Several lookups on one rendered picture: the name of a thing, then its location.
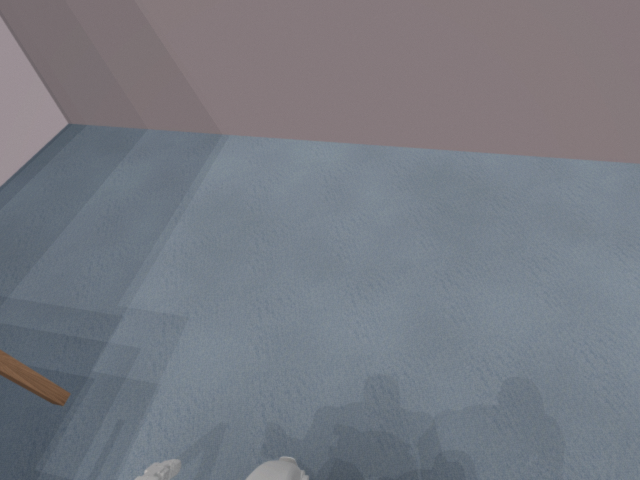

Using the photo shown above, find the robot left hand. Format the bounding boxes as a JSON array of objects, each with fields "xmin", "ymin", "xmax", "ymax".
[{"xmin": 135, "ymin": 459, "xmax": 181, "ymax": 480}]

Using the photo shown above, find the table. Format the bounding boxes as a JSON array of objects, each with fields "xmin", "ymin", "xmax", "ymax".
[{"xmin": 0, "ymin": 350, "xmax": 71, "ymax": 406}]

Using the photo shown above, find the left robot thigh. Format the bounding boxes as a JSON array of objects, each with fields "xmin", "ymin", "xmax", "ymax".
[{"xmin": 245, "ymin": 460, "xmax": 309, "ymax": 480}]

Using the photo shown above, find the robot left shin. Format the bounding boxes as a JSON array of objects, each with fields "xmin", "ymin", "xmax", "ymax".
[{"xmin": 279, "ymin": 457, "xmax": 298, "ymax": 466}]

